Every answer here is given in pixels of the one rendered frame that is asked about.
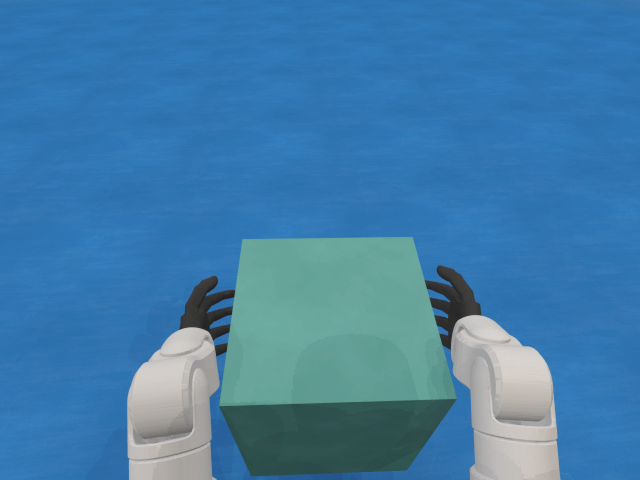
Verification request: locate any left robot forearm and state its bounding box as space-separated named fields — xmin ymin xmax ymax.
xmin=127 ymin=327 xmax=220 ymax=480

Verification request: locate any carton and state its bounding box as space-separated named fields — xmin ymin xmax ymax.
xmin=219 ymin=237 xmax=457 ymax=476

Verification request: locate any robot right hand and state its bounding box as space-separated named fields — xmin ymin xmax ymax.
xmin=425 ymin=265 xmax=482 ymax=351

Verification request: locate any right robot forearm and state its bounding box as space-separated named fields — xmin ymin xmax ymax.
xmin=451 ymin=315 xmax=560 ymax=480

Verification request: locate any robot left hand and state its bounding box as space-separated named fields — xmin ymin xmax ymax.
xmin=179 ymin=276 xmax=235 ymax=356

